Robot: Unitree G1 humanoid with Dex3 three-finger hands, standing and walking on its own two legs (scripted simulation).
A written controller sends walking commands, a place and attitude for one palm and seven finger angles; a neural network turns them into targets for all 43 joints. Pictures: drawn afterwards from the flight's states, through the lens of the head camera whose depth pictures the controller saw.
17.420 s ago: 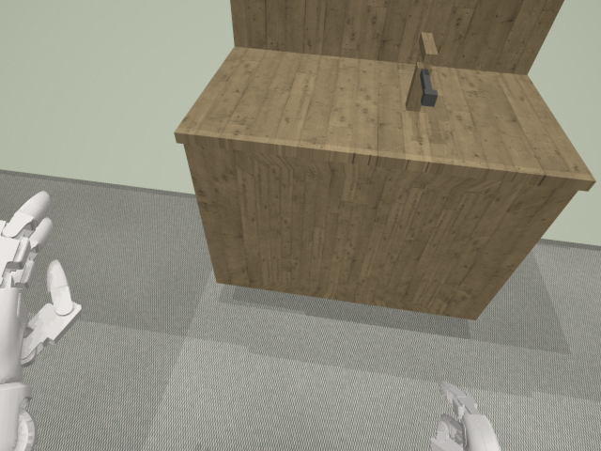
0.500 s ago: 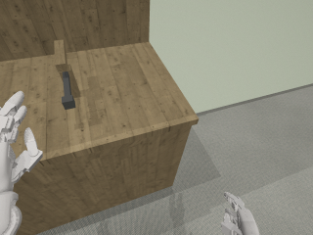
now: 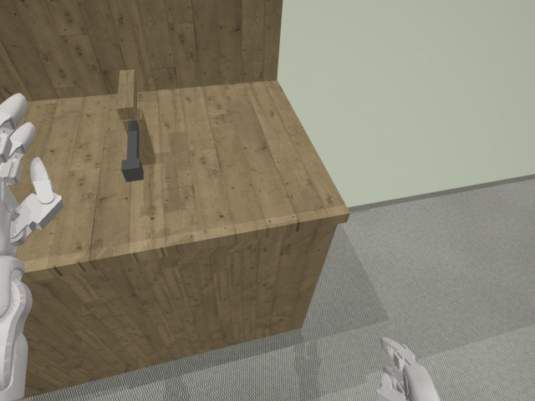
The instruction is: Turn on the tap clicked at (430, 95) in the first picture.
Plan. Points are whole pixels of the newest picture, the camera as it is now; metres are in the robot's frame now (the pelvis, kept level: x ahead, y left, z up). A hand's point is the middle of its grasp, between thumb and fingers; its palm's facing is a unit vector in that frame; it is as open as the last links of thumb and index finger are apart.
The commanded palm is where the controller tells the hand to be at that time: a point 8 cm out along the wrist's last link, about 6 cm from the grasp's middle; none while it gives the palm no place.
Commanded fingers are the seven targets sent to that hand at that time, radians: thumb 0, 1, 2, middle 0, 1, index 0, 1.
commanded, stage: turn the palm inward beside the body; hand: left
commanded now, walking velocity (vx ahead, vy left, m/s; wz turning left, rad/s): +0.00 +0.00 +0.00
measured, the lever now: (132, 170) +0.43 +0.29 +0.09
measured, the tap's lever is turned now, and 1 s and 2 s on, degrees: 0 0 0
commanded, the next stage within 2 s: none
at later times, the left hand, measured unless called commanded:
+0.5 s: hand (118, 254) +0.23 +0.21 +0.15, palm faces +0.50 -0.80 -0.32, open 7.4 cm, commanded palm +0.17 +0.25 +0.17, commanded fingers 0.00 0.90 0.90 -0.20 -0.30 -0.20 -0.30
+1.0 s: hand (119, 267) +0.22 +0.20 +0.15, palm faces +0.49 -0.85 -0.20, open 7.4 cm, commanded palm +0.16 +0.24 +0.16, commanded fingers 0.00 0.90 0.90 -0.20 -0.30 -0.20 -0.30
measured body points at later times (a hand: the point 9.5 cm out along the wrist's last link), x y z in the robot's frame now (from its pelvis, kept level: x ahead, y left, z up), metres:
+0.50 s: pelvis +0.02 -0.07 -0.01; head +0.01 -0.11 +0.44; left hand +0.20 +0.25 +0.16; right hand +0.24 -0.29 -0.11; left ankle +0.03 +0.08 -0.74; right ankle +0.01 -0.13 -0.74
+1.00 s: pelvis +0.03 -0.05 -0.02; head +0.02 -0.07 +0.43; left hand +0.19 +0.24 +0.16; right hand +0.24 -0.25 -0.09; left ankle +0.03 +0.08 -0.74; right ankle +0.01 -0.13 -0.74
